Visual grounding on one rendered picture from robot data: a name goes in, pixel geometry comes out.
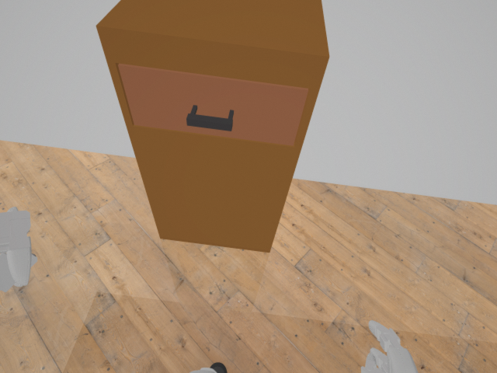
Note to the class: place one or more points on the right robot hand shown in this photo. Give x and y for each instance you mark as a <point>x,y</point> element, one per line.
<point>398,359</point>

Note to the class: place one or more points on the handle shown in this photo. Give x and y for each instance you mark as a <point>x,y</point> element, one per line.
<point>209,122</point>

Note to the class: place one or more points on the cabinet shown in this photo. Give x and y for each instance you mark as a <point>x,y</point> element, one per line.
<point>203,188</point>

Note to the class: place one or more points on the left robot hand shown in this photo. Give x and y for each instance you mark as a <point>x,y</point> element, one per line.
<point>16,256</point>

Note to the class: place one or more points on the drawer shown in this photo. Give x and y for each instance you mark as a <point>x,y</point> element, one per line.
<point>262,111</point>

